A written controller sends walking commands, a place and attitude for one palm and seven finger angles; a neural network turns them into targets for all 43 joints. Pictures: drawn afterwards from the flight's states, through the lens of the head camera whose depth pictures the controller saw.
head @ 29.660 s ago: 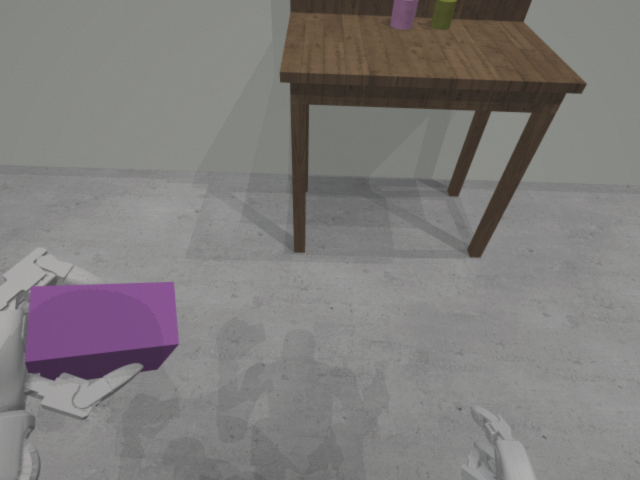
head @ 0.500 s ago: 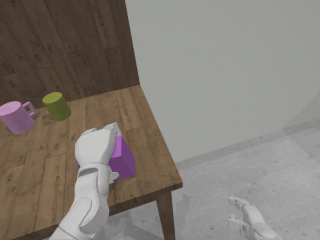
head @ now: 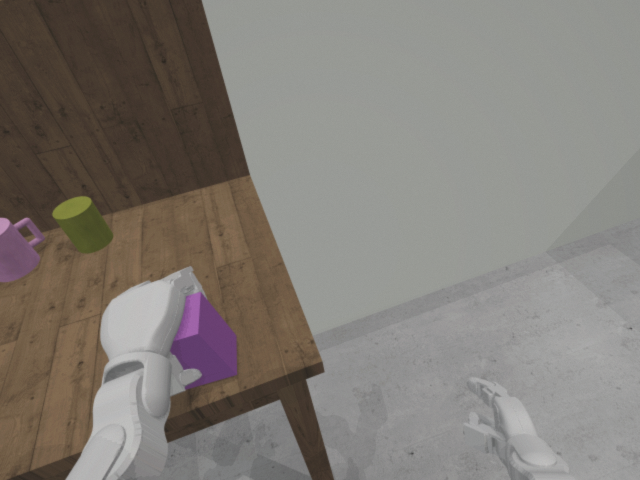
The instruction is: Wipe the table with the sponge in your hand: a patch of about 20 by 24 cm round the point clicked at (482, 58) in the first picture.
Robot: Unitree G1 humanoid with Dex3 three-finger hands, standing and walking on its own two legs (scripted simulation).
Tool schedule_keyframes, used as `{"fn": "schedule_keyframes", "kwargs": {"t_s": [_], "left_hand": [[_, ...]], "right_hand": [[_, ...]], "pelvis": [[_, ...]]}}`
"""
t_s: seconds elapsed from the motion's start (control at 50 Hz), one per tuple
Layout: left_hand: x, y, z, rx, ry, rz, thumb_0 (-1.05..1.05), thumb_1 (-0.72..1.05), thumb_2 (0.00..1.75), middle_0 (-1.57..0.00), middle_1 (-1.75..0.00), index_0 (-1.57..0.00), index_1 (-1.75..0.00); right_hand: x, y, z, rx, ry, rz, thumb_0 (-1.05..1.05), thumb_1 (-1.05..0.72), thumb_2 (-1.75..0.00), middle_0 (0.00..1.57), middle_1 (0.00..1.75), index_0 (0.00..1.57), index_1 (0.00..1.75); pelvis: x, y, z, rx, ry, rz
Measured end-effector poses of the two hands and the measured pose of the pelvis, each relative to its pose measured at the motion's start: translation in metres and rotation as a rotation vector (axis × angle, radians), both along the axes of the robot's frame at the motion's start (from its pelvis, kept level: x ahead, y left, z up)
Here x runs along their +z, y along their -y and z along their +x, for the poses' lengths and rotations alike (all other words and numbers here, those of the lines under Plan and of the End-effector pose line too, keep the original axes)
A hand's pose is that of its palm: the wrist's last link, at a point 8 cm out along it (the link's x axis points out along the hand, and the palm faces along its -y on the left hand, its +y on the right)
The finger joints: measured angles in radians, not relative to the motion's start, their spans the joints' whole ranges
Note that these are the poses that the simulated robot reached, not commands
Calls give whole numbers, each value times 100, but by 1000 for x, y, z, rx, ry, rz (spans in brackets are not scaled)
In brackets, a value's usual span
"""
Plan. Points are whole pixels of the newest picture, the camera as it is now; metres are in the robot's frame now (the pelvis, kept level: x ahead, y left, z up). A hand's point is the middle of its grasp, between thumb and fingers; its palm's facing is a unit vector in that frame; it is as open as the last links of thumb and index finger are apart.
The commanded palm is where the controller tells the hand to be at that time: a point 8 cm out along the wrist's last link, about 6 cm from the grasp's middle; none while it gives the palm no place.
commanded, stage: slide back across to the middle lane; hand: left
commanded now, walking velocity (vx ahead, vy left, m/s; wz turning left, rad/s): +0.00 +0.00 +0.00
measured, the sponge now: (186, 352) +0.26 +0.21 +0.06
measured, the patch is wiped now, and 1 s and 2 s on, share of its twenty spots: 1.00 1.00 1.00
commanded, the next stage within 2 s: wipe forward along the middle lane in 0.40 s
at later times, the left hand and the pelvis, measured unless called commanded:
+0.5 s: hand (115, 360) +0.22 +0.27 +0.10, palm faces +0.04 -0.12 -0.99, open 10.2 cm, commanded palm +0.18 +0.29 +0.14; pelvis -0.01 +0.01 +0.00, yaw -2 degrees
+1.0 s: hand (109, 334) +0.26 +0.30 +0.09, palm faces +0.03 -0.09 -1.00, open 10.2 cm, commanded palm +0.23 +0.30 +0.12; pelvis -0.02 +0.04 +0.00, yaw +0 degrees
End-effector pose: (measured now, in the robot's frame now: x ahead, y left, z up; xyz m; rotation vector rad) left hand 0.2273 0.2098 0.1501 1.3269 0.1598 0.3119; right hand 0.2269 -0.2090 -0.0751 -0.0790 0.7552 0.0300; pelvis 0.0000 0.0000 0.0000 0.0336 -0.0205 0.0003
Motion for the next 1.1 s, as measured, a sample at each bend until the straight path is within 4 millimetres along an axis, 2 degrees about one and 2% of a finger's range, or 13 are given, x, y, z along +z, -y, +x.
{"fn": "schedule_keyframes", "kwargs": {"t_s": [0.22,0.38,0.76,1.1], "left_hand": [[4,-25,-20,43,-48,18,-1,-52,108,-66,-138,-73,-131],[2,-47,-33,80,-82,66,-1,-52,108,-66,-137,-73,-130],[-1,-74,-17,84,-90,94,-3,-54,108,-69,-135,-76,-127],[-3,-86,16,94,-123,120,-2,-56,109,-71,-133,-78,-126]], "right_hand": [[-4,21,-13,-76,-1,-36,1,-91,-90,20,29,19,30],[-11,18,-20,-78,-16,-78,1,-91,-90,20,29,19,30],[-4,-25,-19,-33,18,-86,1,-91,-90,20,29,20,30],[-9,-38,-31,-13,-11,-108,1,-91,-90,20,30,20,30]], "pelvis": [[0,2,1,-51,0,-1],[-1,-5,-4,-35,-2,-9],[1,-30,-13,-20,-4,-22],[2,-42,-20,1,-24,-26]]}}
